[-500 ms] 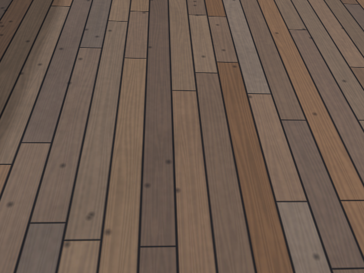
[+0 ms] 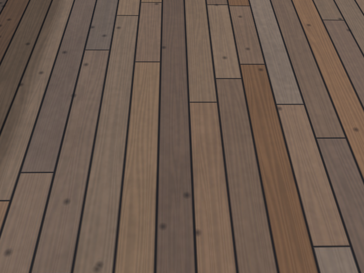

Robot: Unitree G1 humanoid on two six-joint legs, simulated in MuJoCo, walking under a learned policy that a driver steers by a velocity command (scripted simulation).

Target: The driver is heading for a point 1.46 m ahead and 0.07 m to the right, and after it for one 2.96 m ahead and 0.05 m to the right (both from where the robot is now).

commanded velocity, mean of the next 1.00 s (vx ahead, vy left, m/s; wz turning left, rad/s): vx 0.04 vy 0.00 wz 0.00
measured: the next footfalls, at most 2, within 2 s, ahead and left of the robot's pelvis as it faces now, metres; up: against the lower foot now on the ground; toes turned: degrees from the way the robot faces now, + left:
left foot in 0.16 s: +0.13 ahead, +0.17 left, +0.00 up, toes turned -1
right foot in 1.26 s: +0.22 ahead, -0.11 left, +0.00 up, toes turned -5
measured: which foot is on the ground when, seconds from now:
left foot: up 0.00-0.14, down 0.16-1.00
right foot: down 0.00-1.00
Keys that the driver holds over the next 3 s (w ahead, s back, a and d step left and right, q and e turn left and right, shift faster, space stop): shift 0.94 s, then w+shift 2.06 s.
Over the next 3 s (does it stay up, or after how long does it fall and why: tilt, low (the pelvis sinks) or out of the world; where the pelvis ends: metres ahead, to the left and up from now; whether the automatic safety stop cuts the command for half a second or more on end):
stays up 1.68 -0.02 0.01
